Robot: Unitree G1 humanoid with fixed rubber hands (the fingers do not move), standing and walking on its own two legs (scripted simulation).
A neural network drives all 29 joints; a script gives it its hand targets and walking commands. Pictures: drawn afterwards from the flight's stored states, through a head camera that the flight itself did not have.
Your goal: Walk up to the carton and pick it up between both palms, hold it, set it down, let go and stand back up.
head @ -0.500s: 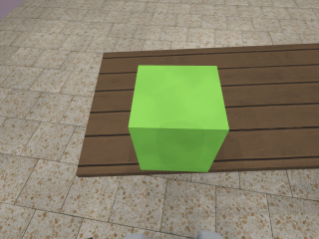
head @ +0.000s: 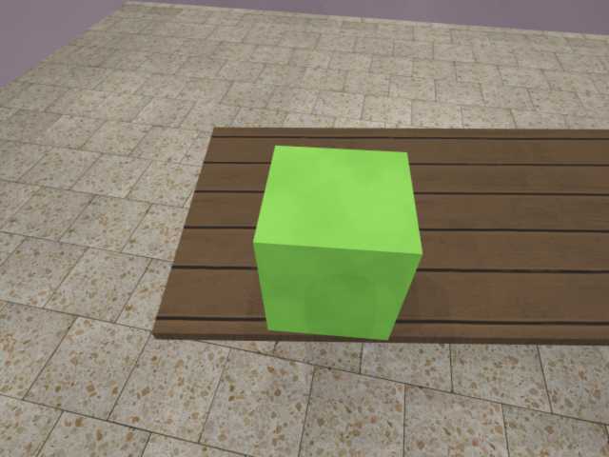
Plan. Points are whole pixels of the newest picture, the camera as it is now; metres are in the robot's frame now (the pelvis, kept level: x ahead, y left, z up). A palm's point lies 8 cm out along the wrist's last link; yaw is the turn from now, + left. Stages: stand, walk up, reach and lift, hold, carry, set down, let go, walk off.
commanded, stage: walk up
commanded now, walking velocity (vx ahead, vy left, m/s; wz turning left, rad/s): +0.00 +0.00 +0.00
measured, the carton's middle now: (333, 246) +0.43 -0.01 -0.01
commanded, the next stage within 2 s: stand in 0.66 s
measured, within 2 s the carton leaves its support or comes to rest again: neither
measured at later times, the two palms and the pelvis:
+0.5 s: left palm out of the picture -0.03 +0.22 -0.15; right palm out of the picture -0.02 -0.17 -0.15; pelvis +0.01 +0.03 +0.00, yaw +0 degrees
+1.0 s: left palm out of the picture +0.00 +0.24 -0.16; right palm out of the picture -0.02 -0.16 -0.15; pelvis +0.03 +0.04 +0.00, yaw +0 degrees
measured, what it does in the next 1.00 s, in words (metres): stands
